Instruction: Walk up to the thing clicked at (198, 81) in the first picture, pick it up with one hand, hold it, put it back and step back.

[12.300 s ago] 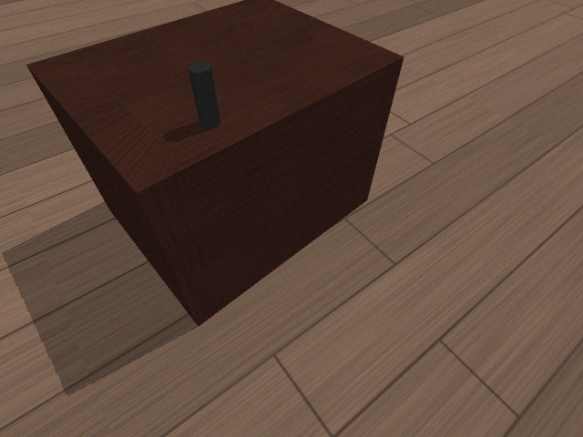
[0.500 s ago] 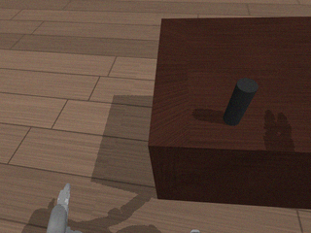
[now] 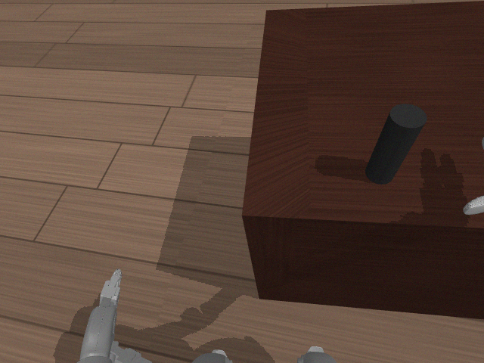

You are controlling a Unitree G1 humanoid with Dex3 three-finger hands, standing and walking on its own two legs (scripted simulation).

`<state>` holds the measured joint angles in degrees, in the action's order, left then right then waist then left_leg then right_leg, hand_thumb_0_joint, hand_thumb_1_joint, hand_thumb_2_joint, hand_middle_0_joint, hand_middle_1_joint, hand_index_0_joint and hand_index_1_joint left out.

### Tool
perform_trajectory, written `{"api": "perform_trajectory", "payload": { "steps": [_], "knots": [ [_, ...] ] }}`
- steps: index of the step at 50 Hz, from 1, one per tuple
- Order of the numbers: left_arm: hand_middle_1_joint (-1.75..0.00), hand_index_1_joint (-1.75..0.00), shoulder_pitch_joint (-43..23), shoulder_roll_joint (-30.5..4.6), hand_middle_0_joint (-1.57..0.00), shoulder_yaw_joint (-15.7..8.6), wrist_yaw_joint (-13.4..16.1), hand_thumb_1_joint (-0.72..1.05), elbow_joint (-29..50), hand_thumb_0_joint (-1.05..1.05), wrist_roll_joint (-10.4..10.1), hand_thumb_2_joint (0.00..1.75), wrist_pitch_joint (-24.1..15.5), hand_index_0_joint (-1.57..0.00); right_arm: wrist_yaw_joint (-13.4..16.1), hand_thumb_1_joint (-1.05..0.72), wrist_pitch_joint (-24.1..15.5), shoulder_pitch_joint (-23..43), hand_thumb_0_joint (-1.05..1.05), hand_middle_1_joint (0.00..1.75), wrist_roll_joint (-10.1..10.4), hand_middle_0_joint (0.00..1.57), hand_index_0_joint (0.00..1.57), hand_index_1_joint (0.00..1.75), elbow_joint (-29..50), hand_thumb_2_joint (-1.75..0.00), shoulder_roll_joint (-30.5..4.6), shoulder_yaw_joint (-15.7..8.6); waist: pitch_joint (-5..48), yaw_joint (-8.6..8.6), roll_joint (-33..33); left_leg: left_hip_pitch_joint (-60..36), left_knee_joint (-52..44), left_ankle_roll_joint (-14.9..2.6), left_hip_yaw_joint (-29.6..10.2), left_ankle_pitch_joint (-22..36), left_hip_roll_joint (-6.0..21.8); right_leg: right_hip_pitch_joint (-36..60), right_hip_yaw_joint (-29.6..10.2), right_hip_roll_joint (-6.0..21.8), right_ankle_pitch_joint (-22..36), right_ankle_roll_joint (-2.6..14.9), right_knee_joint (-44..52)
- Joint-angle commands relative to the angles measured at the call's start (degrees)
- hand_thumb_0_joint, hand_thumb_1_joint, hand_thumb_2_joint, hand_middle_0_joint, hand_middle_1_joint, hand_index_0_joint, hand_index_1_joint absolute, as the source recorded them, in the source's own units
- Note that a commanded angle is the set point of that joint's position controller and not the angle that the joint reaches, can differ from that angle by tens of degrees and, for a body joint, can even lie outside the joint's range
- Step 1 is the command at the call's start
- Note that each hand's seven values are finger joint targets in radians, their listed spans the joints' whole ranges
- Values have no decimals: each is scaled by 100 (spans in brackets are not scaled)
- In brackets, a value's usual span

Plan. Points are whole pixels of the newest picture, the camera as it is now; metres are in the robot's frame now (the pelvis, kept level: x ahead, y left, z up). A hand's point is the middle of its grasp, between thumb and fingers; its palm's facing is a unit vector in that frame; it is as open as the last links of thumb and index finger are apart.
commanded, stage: close in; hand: right
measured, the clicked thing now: (391, 148) +0.47 -0.21 +0.05
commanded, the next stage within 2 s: rest palm in 0.78 s
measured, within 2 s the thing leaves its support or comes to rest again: neither
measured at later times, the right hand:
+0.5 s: hand (414, 166) +0.43 -0.24 +0.04, palm faces +0.17 +0.98 +0.01, open 17.5 cm
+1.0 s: hand (386, 158) +0.45 -0.20 +0.04, palm faces +0.18 +0.98 +0.01, open 17.3 cm
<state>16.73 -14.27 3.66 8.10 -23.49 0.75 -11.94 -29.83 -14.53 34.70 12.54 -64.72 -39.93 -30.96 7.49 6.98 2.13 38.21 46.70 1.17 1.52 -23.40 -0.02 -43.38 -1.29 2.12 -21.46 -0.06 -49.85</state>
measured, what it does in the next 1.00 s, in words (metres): stands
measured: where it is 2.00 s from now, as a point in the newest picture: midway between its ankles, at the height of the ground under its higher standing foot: outside the picture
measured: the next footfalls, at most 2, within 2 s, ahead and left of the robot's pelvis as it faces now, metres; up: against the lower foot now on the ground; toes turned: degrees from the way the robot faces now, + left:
none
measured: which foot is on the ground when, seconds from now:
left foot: down 0.00-1.00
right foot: down 0.00-1.00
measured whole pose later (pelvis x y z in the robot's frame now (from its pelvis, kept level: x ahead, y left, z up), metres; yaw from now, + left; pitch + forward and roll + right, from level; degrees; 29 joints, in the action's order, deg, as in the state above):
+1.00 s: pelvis -0.02 +0.00 -0.03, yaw +2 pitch +17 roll +2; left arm 22.6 -12.9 -1.8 0.0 -5.8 1.8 -2.0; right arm -4.9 -21.1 37.5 4.3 -55.2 -23.2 -26.2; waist 7.7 8.9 0.1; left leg 48.5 57.6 1.0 0.1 -26.3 -1.4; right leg -52.6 -0.3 3.6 -24.7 -0.3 -60.0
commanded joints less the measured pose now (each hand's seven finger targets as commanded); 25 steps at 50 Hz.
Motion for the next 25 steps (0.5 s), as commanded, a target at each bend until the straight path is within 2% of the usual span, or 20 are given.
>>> {"api": "perform_trajectory", "payload": {
  "steps": [1,3,6,8,9,10,12,13,14,15,16,17,18,19,20,21,22,23,24,25],
  "knots": [
    [-6,-5,122,-838,-6,-602,-126,-52,801,0,104,3,-177,-6,464,55,-889,2254,0,5,-8,4,4,5,1819,-6,-1917,-422,1971,-69,-1590,646,0,-232,-47,1195,-147,1727,-93,-55,1735,30,34],
    [-6,-5,-98,-1032,-6,-862,-145,-53,914,0,179,4,-169,-6,639,53,-1097,2469,0,5,-69,3,4,5,2046,-7,-1868,-466,2376,-128,-1771,708,196,-255,-40,1172,-182,1765,-125,-39,1789,-12,-154],
    [-6,-6,-335,-1309,-6,-1111,-131,-55,1426,0,212,5,-135,-6,845,58,-1232,2636,0,5,-122,3,4,5,2450,-5,-1861,-585,3543,-159,-1730,302,403,-214,-43,1747,-216,2179,-154,-11,2574,25,-495],
    [-6,-6,-480,-1289,-6,-1084,-141,-56,1821,0,201,5,-32,-6,1027,54,-1181,2567,0,5,-146,3,4,5,2284,-5,-1471,-432,3601,-166,-1648,146,392,-223,-17,1749,-261,2168,-183,-5,2646,4,-476],
    [-6,-6,-243,-1304,-6,-1119,-152,-56,1825,0,198,5,45,-6,1131,55,-1138,2411,0,5,-138,3,4,5,2181,-6,-1248,-392,3643,-121,-1458,43,360,-211,27,1783,-284,2156,-199,13,2661,4,-444],
    [-6,-6,-129,-1261,-6,-1041,-175,-56,1922,0,177,5,117,-6,1244,56,-1053,2050,0,5,-171,3,4,5,1931,-5,-1036,-335,3613,-161,-1338,-39,323,-210,72,1777,-309,2161,-211,21,2699,1,-383],
    [-5,-6,-101,-937,-6,-753,-240,-56,2257,0,158,5,230,-6,1450,54,-1048,2414,0,5,-285,4,4,5,2398,-5,-994,-247,3788,-171,-1454,-178,262,-200,63,1883,-323,2249,-171,24,2777,-22,-321],
    [-5,-6,173,-959,-6,-821,-246,-56,2208,0,149,5,288,-6,1533,50,-1016,2312,0,4,-344,5,5,4,2305,-4,-1011,-226,3612,-137,-1482,-166,256,-206,104,1912,-341,2299,-177,35,2921,-63,-266],
    [-6,-6,602,-799,-6,-746,-290,-56,1904,0,150,5,381,-6,1595,50,-946,1938,0,4,-410,5,5,4,1919,-4,-756,-96,3033,-123,-1446,-23,220,-216,124,1813,-340,2083,-153,29,2818,-74,-190],
    [-6,-6,1030,-833,-6,-877,-334,-55,1468,0,155,5,483,-6,1646,48,-845,1251,0,4,-455,5,5,4,1194,-5,-506,-64,2223,-71,-1194,200,195,-216,139,1709,-341,1700,-120,14,2575,-61,-141],
    [-6,-5,1206,-767,-6,-881,-400,-55,1257,0,149,4,551,-6,1656,49,-791,963,0,4,-467,5,5,4,742,-5,17,234,1514,59,-924,487,187,-214,130,1537,-330,1247,-104,16,2207,-36,-78],
    [-6,-5,817,-647,-6,-803,-466,-54,1441,0,135,4,548,-6,1705,49,-841,1101,0,4,-493,5,5,4,918,-4,-5,233,1198,-5,-812,545,210,-201,57,1456,-267,832,-47,-1,1794,12,-100],
    [-6,-5,472,-711,-6,-903,-497,-53,1688,0,154,3,515,-7,1750,53,-952,1681,0,4,-520,5,5,4,1422,-4,-297,114,1303,7,-920,566,249,-204,-6,1357,-224,706,-16,4,1481,36,-148],
    [-6,-5,370,-969,-6,-1203,-504,-53,1859,0,169,3,499,-7,1792,56,-1065,2235,0,5,-564,4,4,5,2145,-5,-760,-131,1795,-26,-1063,554,304,-217,-33,1318,-208,981,-20,32,1447,43,-188],
    [-6,-5,317,-887,-6,-1129,-546,-53,1977,0,170,3,479,-6,1793,55,-1101,2415,0,5,-563,4,4,5,2342,-5,-756,-77,1985,-30,-1330,494,297,-231,-21,1255,-206,1234,-2,23,1388,27,-161],
    [-6,-5,488,-937,-6,-1264,-571,-53,1949,0,174,3,466,-7,1792,58,-1108,2411,0,5,-529,3,4,5,2069,-6,-402,49,1766,136,-1129,672,307,-232,-8,1093,-228,1155,-24,34,1156,47,-168],
    [-6,-5,481,-847,-6,-1200,-599,-53,1984,0,153,3,457,-7,1817,56,-1123,2279,0,5,-501,3,4,5,2038,-6,-167,114,1636,130,-935,662,338,-232,4,1013,-233,1004,-46,36,994,70,-175],
    [-6,-5,419,-708,-6,-1086,-622,-53,2032,0,138,3,424,-7,1801,54,-1124,2322,0,5,-472,3,4,5,1882,-6,160,323,1623,226,-843,742,304,-214,11,868,-241,963,-39,23,760,85,-198],
    [-6,-6,337,-712,-6,-1074,-620,-54,2231,0,132,4,404,-7,1837,53,-1153,2459,0,5,-471,3,3,5,2114,-7,145,295,2018,216,-815,665,352,-211,-12,955,-231,1036,-56,23,825,106,-258],
    [-6,-5,222,-902,-6,-1258,-587,-54,2477,0,115,4,389,-6,1874,51,-1169,2710,0,5,-492,4,4,5,2300,-6,-155,167,2393,277,-791,552,354,-192,-13,1067,-235,1186,-66,26,927,114,-306]
  ]
}}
